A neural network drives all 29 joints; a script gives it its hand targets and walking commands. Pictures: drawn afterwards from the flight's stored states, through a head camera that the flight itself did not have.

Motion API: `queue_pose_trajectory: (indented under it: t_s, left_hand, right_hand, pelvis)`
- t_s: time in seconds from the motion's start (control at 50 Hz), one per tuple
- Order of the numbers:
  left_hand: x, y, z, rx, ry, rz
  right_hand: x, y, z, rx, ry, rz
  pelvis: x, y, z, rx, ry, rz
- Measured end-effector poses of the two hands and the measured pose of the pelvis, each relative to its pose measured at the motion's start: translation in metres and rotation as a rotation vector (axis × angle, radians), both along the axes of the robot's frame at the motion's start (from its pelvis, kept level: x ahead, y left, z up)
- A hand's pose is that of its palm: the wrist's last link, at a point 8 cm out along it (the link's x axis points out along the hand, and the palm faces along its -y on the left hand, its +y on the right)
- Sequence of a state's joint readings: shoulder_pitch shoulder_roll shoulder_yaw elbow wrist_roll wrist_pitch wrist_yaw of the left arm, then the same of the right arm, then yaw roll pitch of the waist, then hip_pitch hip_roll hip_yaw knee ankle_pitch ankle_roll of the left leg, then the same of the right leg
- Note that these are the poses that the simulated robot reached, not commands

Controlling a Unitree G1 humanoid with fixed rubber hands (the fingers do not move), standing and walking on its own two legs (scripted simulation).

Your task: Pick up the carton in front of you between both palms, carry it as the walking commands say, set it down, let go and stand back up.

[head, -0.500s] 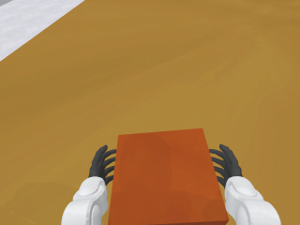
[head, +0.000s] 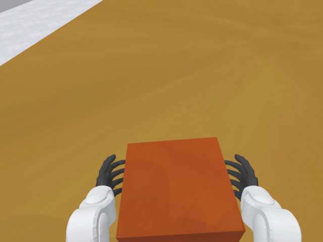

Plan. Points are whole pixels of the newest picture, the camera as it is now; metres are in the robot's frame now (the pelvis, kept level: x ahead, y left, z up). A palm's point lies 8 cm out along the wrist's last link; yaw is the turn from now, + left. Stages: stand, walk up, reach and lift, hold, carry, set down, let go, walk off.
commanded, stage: carry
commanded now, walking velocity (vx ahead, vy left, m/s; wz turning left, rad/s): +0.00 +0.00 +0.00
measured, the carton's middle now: (176, 205) +0.23 +0.00 +0.00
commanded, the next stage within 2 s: hold in 1.82 s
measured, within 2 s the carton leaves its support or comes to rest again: neither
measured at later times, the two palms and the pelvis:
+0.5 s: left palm (118, 197) +0.23 +0.13 +0.04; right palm (250, 198) +0.22 -0.17 +0.04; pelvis -0.04 -0.02 +0.00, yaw +0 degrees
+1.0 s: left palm (124, 195) +0.24 +0.12 +0.05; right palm (255, 196) +0.23 -0.18 +0.04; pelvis -0.05 -0.03 +0.00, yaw +0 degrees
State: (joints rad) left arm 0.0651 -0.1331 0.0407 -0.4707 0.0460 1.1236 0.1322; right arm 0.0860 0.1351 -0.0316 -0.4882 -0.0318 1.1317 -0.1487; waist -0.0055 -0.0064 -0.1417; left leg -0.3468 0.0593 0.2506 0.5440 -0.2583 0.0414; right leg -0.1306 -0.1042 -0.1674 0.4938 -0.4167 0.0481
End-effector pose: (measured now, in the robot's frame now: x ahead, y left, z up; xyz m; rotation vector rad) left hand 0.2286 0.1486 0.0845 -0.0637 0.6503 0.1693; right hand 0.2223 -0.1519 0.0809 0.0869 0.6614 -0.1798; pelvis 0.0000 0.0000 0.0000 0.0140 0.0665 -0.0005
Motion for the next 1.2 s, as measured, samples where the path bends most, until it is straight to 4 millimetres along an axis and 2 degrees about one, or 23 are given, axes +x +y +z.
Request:
queue_pose_trajectory:
  t_s: [0.32, 0.6, 0.74, 1.2]
  left_hand:
    - [-0.006, -0.01, -0.023, 0.059, 0.051, -0.029]
    - [0.009, -0.021, -0.047, 0.099, 0.03, -0.059]
    - [0.012, -0.025, -0.044, 0.095, -0.004, -0.053]
    - [0.005, -0.039, -0.038, 0.098, 0.01, -0.057]
  right_hand:
    - [-0.004, -0.009, -0.024, -0.055, 0.044, 0.059]
    - [0.008, -0.019, -0.049, -0.095, 0.023, 0.088]
    - [0.012, -0.023, -0.045, -0.094, -0.012, 0.088]
    - [0.005, -0.037, -0.041, -0.088, 0.003, 0.09]
  pelvis:
    - [-0.028, -0.012, 0.003, -0.006, -0.038, 0.001]
    - [-0.05, -0.022, 0.003, -0.012, -0.045, 0.002]
    - [-0.053, -0.026, 0.002, -0.01, -0.04, 0.0]
    - [-0.058, -0.039, 0.001, -0.005, -0.051, -0.003]
